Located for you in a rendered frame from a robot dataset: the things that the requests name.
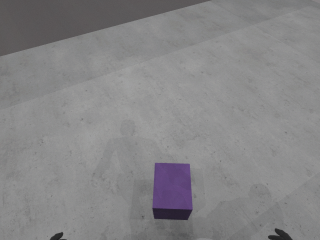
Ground carton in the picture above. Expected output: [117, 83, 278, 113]
[152, 162, 193, 220]

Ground right robot hand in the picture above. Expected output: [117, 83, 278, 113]
[268, 228, 293, 240]

